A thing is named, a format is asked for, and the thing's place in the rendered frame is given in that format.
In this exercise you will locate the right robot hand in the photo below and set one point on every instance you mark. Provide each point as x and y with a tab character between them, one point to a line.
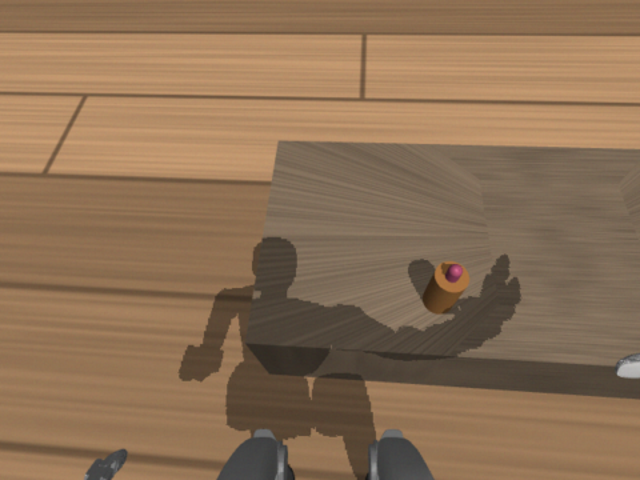
629	367

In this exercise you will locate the left robot hand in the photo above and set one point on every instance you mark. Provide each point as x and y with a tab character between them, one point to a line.
106	469

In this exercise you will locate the bottle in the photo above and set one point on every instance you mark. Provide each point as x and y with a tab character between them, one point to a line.
448	282

